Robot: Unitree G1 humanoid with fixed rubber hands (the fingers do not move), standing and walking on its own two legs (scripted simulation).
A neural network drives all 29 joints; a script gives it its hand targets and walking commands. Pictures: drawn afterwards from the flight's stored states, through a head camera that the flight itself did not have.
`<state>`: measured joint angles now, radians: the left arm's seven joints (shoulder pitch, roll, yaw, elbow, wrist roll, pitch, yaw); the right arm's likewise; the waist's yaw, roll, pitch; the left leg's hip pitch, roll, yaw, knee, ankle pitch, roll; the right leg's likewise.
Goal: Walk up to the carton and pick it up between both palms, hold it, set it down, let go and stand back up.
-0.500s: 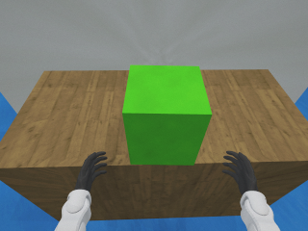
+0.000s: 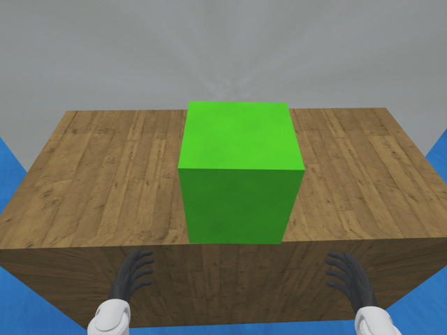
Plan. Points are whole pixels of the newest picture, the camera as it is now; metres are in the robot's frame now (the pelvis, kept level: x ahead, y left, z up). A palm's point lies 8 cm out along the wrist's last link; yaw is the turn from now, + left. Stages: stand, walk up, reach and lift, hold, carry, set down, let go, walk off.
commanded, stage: set down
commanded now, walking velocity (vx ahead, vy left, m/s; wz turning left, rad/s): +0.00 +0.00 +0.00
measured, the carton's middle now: (236, 175) +0.46 +0.01 +0.02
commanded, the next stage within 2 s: let go in 0.24 s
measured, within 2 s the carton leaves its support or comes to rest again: neither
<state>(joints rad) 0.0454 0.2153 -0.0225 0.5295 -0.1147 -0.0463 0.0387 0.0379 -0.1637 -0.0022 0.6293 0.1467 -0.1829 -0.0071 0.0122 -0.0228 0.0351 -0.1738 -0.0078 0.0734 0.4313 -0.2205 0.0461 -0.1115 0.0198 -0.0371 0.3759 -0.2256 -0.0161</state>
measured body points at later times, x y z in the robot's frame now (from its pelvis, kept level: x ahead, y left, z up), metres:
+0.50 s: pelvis +0.00 -0.01 +0.00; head +0.01 +0.01 +0.45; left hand +0.19 +0.22 -0.08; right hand +0.18 -0.22 -0.07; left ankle +0.01 +0.08 -0.74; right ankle -0.01 -0.11 -0.74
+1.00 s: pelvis +0.02 +0.00 -0.01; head +0.01 -0.01 +0.44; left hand +0.13 +0.24 -0.12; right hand +0.10 -0.25 -0.14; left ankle +0.01 +0.08 -0.74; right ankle -0.01 -0.11 -0.74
